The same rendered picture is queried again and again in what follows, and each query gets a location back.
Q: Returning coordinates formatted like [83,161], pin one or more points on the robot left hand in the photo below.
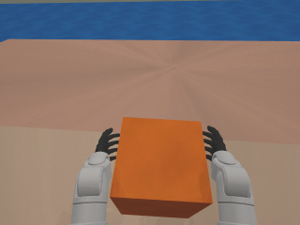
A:
[104,144]

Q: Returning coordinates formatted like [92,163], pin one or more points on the robot right hand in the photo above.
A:
[216,143]

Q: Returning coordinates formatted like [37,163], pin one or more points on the left robot forearm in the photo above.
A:
[91,191]

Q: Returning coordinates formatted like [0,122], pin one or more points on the carton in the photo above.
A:
[160,169]

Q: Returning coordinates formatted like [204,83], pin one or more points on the right robot forearm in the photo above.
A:
[234,190]

